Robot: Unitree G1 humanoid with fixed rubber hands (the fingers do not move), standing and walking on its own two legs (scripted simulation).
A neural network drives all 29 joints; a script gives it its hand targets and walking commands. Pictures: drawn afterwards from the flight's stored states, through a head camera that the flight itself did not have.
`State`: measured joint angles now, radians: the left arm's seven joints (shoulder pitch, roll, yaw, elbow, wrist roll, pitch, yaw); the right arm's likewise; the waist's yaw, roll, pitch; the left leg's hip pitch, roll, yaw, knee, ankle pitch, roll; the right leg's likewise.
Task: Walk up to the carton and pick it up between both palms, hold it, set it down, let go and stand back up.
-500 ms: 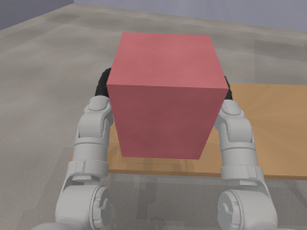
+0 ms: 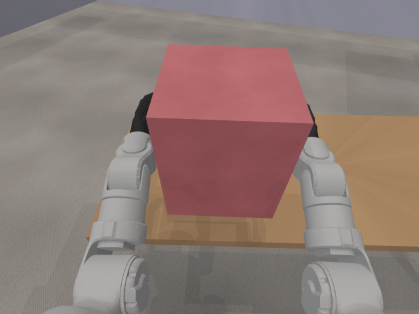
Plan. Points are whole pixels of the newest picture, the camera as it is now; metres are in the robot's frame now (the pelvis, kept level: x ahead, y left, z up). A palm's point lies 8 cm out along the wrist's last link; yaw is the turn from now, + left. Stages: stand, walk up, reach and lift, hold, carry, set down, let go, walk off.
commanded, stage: set down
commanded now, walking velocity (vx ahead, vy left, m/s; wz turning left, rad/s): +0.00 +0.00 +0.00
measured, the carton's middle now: (223, 136) +0.40 -0.01 +0.17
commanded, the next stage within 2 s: none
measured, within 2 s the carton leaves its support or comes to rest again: neither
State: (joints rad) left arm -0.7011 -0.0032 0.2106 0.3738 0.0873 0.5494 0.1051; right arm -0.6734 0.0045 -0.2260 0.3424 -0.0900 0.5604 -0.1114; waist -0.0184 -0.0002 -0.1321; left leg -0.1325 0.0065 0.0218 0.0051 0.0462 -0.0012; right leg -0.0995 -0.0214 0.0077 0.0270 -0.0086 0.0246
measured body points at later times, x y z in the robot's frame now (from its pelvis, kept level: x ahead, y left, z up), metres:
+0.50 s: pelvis -0.01 +0.00 +0.00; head -0.01 +0.01 +0.45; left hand +0.41 +0.16 +0.15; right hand +0.41 -0.14 +0.16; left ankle +0.02 +0.12 -0.76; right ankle +0.00 -0.13 -0.76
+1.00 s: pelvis +0.00 +0.00 +0.00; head +0.02 +0.01 +0.45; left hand +0.43 +0.16 +0.12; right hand +0.44 -0.14 +0.13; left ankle +0.02 +0.12 -0.76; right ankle +0.00 -0.13 -0.76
